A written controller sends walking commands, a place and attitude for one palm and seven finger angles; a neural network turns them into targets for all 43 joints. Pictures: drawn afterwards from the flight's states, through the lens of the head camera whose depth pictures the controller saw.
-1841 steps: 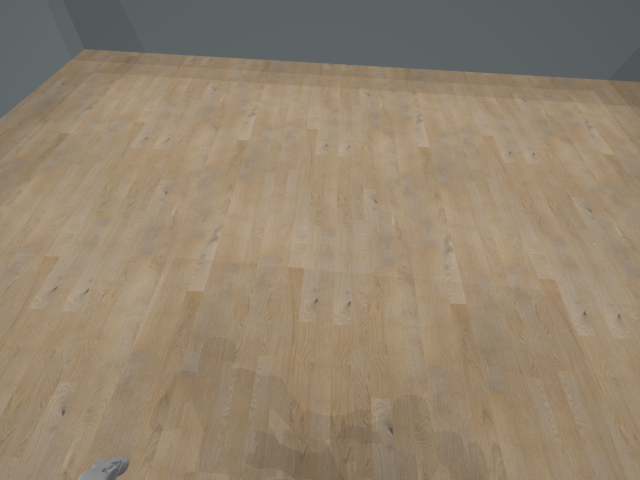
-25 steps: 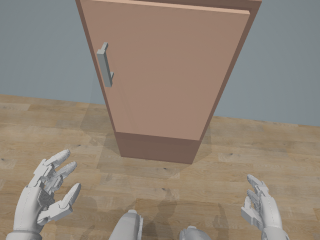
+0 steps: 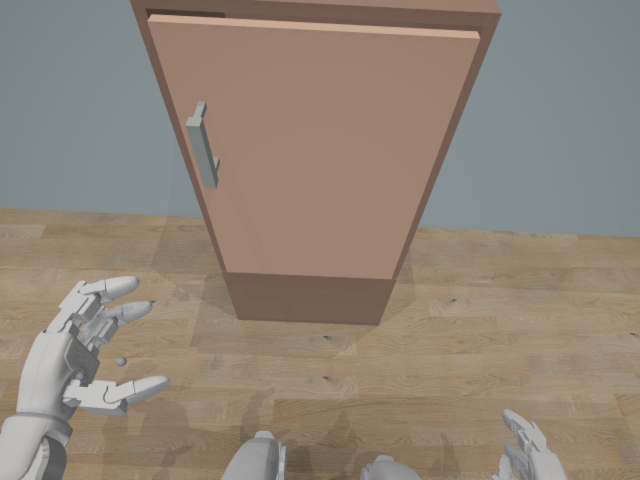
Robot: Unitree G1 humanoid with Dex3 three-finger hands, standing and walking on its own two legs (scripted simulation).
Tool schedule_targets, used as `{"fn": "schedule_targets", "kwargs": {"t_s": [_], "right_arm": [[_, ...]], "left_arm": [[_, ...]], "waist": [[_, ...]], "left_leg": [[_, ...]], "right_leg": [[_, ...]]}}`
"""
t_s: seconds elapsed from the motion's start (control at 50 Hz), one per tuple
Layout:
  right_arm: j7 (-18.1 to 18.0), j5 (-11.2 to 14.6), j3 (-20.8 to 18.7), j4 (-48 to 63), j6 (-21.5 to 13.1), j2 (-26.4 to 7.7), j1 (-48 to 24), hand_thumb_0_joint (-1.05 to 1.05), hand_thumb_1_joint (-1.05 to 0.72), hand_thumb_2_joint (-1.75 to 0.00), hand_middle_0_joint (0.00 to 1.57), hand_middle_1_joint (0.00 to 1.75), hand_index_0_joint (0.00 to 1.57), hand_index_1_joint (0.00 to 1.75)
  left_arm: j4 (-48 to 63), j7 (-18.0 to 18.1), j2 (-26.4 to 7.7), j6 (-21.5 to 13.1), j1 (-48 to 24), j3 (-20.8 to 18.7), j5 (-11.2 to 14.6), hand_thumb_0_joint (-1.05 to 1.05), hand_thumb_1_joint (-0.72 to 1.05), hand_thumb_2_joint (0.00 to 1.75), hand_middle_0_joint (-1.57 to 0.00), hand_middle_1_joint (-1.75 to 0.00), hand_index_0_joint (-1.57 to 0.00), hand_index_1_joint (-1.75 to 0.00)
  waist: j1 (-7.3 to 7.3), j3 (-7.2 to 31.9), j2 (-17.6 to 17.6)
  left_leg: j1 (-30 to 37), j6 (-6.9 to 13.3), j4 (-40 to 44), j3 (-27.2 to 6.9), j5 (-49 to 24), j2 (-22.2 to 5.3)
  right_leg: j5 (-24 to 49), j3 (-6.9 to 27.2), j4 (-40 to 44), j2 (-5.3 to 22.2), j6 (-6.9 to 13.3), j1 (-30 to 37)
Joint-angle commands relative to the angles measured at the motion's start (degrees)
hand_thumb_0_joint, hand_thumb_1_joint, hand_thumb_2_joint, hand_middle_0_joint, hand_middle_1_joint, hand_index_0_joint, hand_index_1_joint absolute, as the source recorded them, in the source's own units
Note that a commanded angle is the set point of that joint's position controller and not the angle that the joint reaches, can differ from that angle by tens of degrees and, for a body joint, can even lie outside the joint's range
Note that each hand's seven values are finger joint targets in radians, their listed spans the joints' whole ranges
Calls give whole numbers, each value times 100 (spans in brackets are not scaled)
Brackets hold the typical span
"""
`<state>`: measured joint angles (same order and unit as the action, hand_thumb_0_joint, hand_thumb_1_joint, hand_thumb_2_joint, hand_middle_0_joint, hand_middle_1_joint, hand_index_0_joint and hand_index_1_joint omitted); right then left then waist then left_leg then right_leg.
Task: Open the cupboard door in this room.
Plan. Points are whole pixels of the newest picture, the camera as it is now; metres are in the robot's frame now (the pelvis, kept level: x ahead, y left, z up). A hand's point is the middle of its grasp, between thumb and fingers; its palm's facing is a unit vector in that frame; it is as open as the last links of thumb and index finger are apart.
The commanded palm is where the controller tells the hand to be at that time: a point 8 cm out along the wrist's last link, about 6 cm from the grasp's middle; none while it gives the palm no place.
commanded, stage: raise the hand with hooked fingers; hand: left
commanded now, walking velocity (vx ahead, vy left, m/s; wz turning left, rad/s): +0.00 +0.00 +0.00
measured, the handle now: (206, 146) +0.56 +0.21 +0.06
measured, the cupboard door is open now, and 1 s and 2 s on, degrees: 0 0 0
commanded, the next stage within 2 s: move the hooked fingers beside the handle in 1.12 s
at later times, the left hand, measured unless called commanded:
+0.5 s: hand (77, 309) +0.28 +0.29 +0.07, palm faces +0.03 -1.00 -0.04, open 13.9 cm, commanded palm +0.26 +0.33 +0.08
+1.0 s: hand (87, 295) +0.29 +0.28 +0.08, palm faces +0.03 -1.00 -0.04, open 14.0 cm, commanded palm +0.27 +0.33 +0.08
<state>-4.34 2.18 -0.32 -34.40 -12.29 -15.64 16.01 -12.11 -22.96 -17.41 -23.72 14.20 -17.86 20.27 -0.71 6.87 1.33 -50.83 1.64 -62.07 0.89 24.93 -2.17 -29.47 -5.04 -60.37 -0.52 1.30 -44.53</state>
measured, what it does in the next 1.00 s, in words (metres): stands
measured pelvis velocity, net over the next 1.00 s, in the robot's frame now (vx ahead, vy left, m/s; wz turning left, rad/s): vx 0.01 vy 0.01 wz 0.00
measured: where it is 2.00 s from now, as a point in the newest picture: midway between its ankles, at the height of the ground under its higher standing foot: outside the picture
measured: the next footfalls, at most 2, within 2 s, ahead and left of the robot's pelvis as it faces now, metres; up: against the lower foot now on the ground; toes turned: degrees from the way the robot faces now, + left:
none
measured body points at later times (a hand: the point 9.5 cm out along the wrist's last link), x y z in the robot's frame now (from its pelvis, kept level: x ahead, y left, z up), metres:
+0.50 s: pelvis +0.01 +0.02 +0.02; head +0.07 +0.04 +0.46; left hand +0.27 +0.34 +0.08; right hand +0.18 -0.22 -0.06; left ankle +0.05 +0.10 -0.66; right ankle +0.00 -0.11 -0.66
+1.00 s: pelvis +0.01 +0.01 +0.02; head +0.06 +0.02 +0.47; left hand +0.29 +0.33 +0.09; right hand +0.15 -0.25 -0.06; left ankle +0.05 +0.10 -0.66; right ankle +0.00 -0.11 -0.66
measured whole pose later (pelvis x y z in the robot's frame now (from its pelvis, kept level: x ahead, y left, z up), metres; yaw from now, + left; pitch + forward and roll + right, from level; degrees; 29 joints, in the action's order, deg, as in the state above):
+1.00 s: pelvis +0.01 +0.01 +0.02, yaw +0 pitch +11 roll -3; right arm -4.2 2.5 1.9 -32.4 -9.2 -16.0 16.7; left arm -24.5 -27.9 -23.2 -19.0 -0.6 -24.0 20.4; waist -1.0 5.4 1.2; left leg -43.8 2.0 -54.8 1.3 22.5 -1.8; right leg -26.4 -4.5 -52.4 -0.6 0.8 -37.4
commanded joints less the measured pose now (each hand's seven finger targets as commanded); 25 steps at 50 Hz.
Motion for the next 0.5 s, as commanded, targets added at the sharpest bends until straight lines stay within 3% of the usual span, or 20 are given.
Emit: {"fn": "schedule_targets", "kwargs": {"t_s": [0.0,0.06,0.1,0.16,0.2,0.26,0.3,0.36,0.42,0.48], "right_arm": [[-63,9,-255,946,-330,-746,-259,0,-90,-90,20,30,20,30],[-67,-6,-222,977,-291,-795,-233,0,-90,-90,20,30,20,30],[-45,6,-216,1011,-281,-793,-227,0,-90,-90,20,30,20,30],[-36,-6,-190,1046,-245,-821,-173,0,-90,-90,20,30,20,30],[-17,1,-171,1060,-222,-825,-193,0,-90,-90,20,30,20,30],[-44,5,-163,1074,-186,-862,-146,0,-90,-90,20,30,20,30],[-36,14,-156,1076,-176,-854,-148,0,-90,-90,20,30,20,30],[-38,-8,-138,1060,-156,-875,-133,0,-90,-90,20,30,20,30],[-57,7,-137,1050,-98,-884,-112,0,-90,-90,20,30,20,30],[-67,16,-127,1029,-78,-896,-107,0,-90,-90,20,30,20,30]], "left_arm": [[1147,36,-1204,-343,-731,-609,95,0,-27,40,-28,-105,-28,-105],[1025,19,-1308,-221,-988,-665,121,0,-34,37,-29,-110,-29,-110],[1072,-8,-1318,-160,-948,-672,102,0,-38,35,-29,-112,-29,-112],[884,-51,-1384,-9,-1100,-714,102,0,-45,32,-30,-117,-30,-117],[915,-96,-1373,53,-1299,-639,69,0,-50,30,-30,-120,-30,-120],[697,-157,-1479,158,-1539,-738,98,0,-50,30,-30,-120,-30,-120],[759,-193,-1548,167,-1691,-770,75,0,-50,30,-30,-120,-30,-120],[641,-236,-1678,224,-1877,-846,73,0,-50,30,-30,-120,-30,-120],[359,-306,-1742,275,-1990,-954,109,0,-50,30,-30,-120,-30,-120],[309,-414,-1905,290,-2314,-1016,122,0,-50,30,-30,-120,-30,-120]], "waist": [[50,1224,384],[50,1155,368],[87,1307,575],[76,1278,455],[48,1264,651],[3,1147,358],[30,1313,610],[28,1261,632],[20,1271,345],[36,1339,574]], "left_leg": [[1561,3,1139,-381,-695,105],[1598,-12,1226,-453,-743,111],[1831,-41,1290,-441,-900,101],[1896,-57,1323,-497,-1091,88],[2028,-83,1395,-515,-1050,79],[1983,-81,1428,-548,-978,72],[2243,-112,1484,-567,-1187,60],[2333,-140,1516,-628,-1302,50],[2237,-114,1542,-566,-1275,64],[2349,-126,1559,-545,-1404,72]], "right_leg": [[593,240,1094,-129,6,239],[703,178,1094,-159,32,287],[854,147,1111,-152,36,359],[1025,91,1100,-198,54,389],[991,69,1138,-180,46,332],[981,60,1185,-222,52,351],[1079,50,1192,-207,60,376],[1129,33,1208,-222,80,362],[1155,36,1289,-213,50,478],[1233,63,1321,-205,76,547]]}}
